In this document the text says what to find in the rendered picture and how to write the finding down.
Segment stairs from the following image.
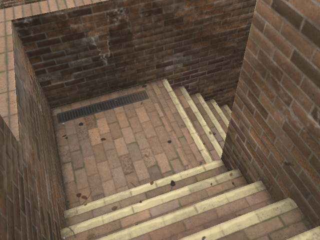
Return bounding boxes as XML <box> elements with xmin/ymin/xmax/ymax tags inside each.
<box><xmin>172</xmin><ymin>86</ymin><xmax>232</xmax><ymax>161</ymax></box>
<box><xmin>60</xmin><ymin>159</ymin><xmax>320</xmax><ymax>240</ymax></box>

